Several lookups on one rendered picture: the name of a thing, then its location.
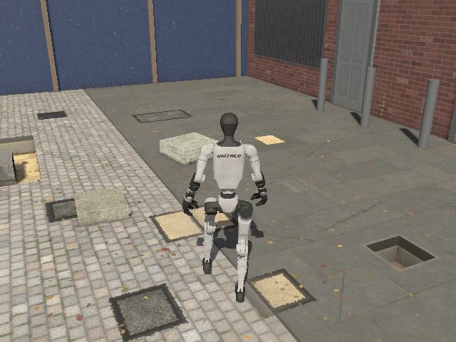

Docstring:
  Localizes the robot left forearm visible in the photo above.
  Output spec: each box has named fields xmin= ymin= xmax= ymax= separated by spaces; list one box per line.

xmin=185 ymin=172 xmax=200 ymax=202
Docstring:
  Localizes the left robot hand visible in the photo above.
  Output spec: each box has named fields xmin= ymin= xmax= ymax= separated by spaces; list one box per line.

xmin=182 ymin=199 xmax=199 ymax=216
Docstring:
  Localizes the robot right upper arm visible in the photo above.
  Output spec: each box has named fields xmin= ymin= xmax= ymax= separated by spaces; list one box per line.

xmin=244 ymin=144 xmax=263 ymax=182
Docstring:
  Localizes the robot left upper arm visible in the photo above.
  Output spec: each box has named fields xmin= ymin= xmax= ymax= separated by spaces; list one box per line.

xmin=194 ymin=143 xmax=214 ymax=184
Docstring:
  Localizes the right robot hand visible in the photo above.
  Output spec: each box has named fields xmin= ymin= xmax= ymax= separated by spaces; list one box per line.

xmin=251 ymin=193 xmax=268 ymax=206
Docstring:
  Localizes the robot right forearm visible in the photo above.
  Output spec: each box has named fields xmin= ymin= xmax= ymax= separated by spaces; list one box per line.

xmin=255 ymin=171 xmax=267 ymax=196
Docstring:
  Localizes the right robot thigh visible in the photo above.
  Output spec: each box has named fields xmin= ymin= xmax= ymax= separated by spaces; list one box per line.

xmin=236 ymin=199 xmax=253 ymax=257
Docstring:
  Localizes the left robot foot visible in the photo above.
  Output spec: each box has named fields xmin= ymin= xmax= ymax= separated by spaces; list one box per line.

xmin=202 ymin=258 xmax=212 ymax=272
